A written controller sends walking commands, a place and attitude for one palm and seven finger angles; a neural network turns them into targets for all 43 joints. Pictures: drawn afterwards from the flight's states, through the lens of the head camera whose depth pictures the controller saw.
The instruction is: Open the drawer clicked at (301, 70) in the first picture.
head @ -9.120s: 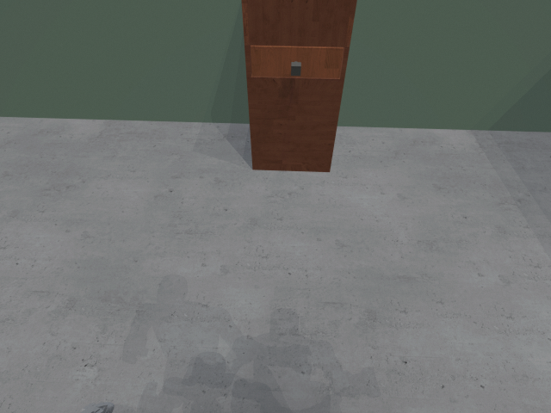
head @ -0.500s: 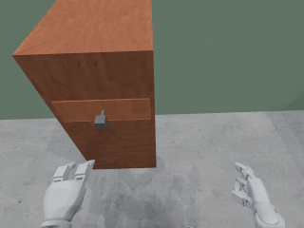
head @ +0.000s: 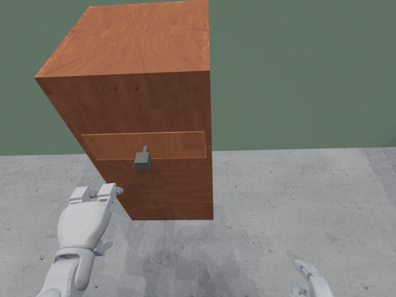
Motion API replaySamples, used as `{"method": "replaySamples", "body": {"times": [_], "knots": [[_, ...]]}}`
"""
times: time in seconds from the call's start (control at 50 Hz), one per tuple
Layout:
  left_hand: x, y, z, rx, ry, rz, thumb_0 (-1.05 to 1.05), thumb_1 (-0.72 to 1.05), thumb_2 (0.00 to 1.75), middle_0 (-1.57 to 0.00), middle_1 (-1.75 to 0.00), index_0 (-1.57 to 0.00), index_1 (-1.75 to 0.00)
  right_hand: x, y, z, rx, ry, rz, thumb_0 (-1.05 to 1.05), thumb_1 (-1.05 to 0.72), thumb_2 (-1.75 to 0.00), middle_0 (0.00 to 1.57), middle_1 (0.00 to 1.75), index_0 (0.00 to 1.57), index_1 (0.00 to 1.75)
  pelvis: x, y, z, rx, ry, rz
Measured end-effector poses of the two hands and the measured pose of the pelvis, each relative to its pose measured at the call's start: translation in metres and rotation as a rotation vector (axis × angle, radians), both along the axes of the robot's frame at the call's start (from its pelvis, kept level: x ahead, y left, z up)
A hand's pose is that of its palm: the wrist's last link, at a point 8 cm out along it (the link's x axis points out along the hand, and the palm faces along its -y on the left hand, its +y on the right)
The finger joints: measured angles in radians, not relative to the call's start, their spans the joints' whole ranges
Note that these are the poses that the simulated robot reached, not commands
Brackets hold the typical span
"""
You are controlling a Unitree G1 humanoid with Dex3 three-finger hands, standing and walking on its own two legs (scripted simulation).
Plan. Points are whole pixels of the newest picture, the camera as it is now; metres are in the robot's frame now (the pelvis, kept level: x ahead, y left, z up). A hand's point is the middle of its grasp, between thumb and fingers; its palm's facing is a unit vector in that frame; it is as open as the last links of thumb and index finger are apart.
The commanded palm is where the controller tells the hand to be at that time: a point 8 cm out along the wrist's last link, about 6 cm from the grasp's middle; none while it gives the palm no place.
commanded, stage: raise the hand with hooked fingers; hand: left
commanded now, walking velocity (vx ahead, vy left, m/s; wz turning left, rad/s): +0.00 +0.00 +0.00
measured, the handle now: (144, 156) +0.53 +0.24 -0.13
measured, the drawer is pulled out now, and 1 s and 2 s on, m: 0.00 0.00 0.00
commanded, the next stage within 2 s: move the hooked fingers above the handle in 1.02 s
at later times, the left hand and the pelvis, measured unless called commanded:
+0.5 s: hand (89, 186) +0.29 +0.25 +0.07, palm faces +0.05 -0.06 -1.00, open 13.6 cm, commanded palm +0.27 +0.25 +0.13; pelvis +0.01 +0.01 +0.01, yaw +1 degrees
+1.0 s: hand (88, 175) +0.31 +0.25 +0.08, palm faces +0.05 -0.07 -1.00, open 13.8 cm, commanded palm +0.29 +0.26 +0.15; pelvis +0.01 +0.01 +0.02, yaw +1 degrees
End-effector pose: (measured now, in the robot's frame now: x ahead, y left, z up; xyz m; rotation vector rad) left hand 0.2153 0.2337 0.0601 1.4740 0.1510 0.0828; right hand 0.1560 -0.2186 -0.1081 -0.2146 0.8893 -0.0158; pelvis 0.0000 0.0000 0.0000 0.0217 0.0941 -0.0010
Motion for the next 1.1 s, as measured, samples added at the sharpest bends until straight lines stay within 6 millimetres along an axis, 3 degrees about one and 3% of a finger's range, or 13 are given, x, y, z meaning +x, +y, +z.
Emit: {"method": "replaySamples", "body": {"times": [0.1,0.2,0.36,0.48,0.68,0.92,1.1], "knots": [[0.004,0.007,0.009,0.016,-0.063,-0.004,0.0,-0.04,0.49,-0.29,-0.91,-0.29,-0.9,0.001,-0.017,0.003,-0.05,0.008,-0.026,0.01,-0.91,-0.89,0.2,0.3,0.2,0.3,0.002,0.004,0.001,-0.002,-0.003,0.005],[0.02,0.014,0.023,0.026,-0.104,0.028,0.0,-0.16,0.44,-0.3,-0.98,-0.3,-0.98,0.017,-0.02,0.011,-0.059,-0.033,-0.034,0.01,-0.91,-0.9,0.2,0.3,0.2,0.3,0.004,0.007,0.003,-0.002,-0.014,0.009],[0.041,0.013,0.05,0.02,-0.109,0.027,0.0,-0.34,0.36,-0.31,-1.1,-0.31,-1.1,0.05,0.003,0.03,-0.009,-0.125,-0.002,0.01,-0.91,-0.9,0.2,0.3,0.2,0.3,0.007,0.009,0.01,-0.004,-0.047,0.008],[0.053,0.015,0.063,0.031,-0.091,0.014,0.0,-0.44,0.32,-0.32,-1.16,-0.32,-1.16,0.061,0.02,0.035,0.017,-0.136,0.041,0.01,-0.91,-0.9,0.2,0.3,0.2,0.3,0.009,0.008,0.014,-0.006,-0.062,0.015],[0.076,0.023,0.088,0.044,-0.09,-0.005,0.0,-0.48,0.3,-0.32,-1.19,-0.32,-1.19,0.05,0.022,0.027,0.019,-0.07,0.039,0.01,-0.91,-0.9,0.2,0.3,0.2,0.3,0.012,0.01,0.018,-0.011,-0.069,0.025],[0.075,0.018,0.075,0.017,-0.066,-0.071,0.0,-0.48,0.3,-0.32,-1.2,-0.32,-1.2,0.023,-0.001,0.02,-0.023,0.008,-0.015,0.01,-0.91,-0.9,0.2,0.3,0.2,0.3,0.013,0.013,0.019,-0.011,-0.051,0.014],[0.075,0.024,0.082,0.036,-0.106,-0.023,0.0,-0.49,0.3,-0.32,-1.2,-0.32,-1.2,0.026,0.002,0.02,-0.007,0.004,-0.022,0.01,-0.91,-0.9,0.2,0.3,0.2,0.3,0.012,0.013,0.019,-0.01,-0.051,0.017]]}}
